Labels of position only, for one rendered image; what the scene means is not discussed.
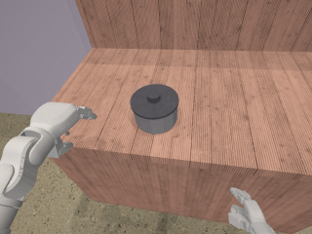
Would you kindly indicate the robot right hand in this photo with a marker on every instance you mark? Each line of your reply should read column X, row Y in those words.
column 251, row 212

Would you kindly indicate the pot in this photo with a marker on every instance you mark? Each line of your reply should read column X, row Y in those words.
column 157, row 126

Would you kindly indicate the table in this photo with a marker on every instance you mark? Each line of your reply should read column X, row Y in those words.
column 242, row 70

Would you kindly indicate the robot left forearm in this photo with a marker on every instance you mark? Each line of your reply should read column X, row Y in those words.
column 21, row 158

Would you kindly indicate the knob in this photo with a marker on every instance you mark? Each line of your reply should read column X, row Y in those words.
column 153, row 95

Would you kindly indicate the robot right forearm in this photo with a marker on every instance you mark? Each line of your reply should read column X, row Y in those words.
column 260, row 227

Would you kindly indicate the lid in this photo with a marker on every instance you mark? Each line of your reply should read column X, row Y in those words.
column 154, row 110

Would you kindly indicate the robot left hand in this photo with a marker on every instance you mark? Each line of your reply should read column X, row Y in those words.
column 57, row 118

